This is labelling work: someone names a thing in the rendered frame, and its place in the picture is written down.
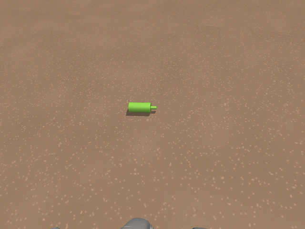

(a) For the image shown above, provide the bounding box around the bottle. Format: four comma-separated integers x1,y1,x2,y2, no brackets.
129,102,157,113

